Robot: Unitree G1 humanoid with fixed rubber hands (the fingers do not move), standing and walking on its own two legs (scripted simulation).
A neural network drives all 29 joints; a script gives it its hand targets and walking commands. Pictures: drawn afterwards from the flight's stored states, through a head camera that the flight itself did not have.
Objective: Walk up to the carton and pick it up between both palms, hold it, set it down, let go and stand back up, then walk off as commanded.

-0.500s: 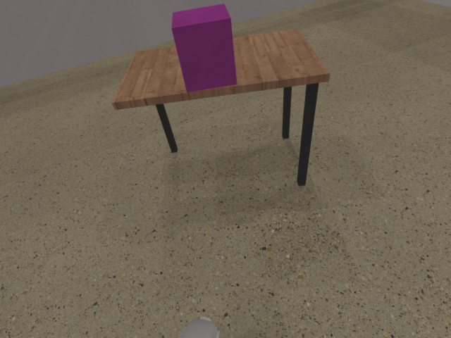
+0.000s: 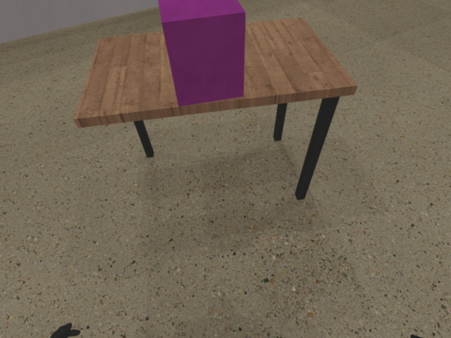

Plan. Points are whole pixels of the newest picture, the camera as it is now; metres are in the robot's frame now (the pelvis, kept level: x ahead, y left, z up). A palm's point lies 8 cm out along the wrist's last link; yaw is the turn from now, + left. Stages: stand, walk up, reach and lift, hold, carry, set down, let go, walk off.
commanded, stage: walk off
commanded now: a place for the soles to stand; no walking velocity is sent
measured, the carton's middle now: (202, 48) +0.90 +0.04 +0.07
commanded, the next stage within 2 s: stand in 1.98 s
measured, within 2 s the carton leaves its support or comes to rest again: neither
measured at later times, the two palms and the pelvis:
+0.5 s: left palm out of the picture +0.10 +0.35 -0.08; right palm out of the picture +0.10 -0.30 -0.12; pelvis +0.00 +0.02 -0.01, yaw +4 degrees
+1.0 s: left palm out of the picture -0.08 +0.32 -0.16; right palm out of the picture -0.04 -0.33 -0.08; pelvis -0.13 +0.01 -0.03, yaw -2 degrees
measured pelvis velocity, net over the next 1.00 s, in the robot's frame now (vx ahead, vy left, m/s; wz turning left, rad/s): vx -0.13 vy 0.01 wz -0.03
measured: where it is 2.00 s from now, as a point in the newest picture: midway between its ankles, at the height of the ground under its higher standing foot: outside the picture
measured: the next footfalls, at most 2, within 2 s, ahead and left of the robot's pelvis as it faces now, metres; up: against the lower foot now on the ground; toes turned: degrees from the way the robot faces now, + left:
right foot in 0.24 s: +0.12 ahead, -0.11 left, +0.00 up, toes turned +4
left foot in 0.60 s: +0.07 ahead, +0.20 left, +0.00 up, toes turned -1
